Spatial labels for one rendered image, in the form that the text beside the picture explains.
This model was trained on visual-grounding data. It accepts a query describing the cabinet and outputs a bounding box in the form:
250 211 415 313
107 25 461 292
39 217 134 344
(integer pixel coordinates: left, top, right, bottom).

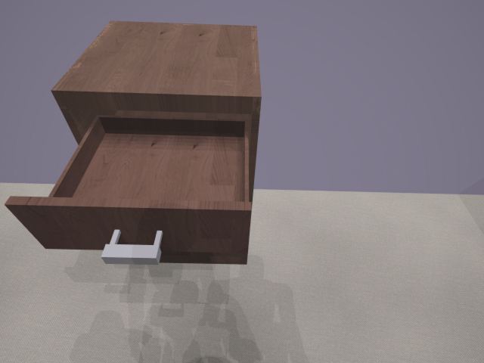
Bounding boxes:
51 20 262 265

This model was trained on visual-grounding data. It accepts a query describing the handle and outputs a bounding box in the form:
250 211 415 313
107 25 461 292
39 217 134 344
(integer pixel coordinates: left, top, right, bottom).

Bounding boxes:
101 230 163 265

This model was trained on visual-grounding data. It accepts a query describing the drawer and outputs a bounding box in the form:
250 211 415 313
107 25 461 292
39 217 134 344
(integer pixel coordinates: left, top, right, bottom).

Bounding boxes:
5 115 252 253

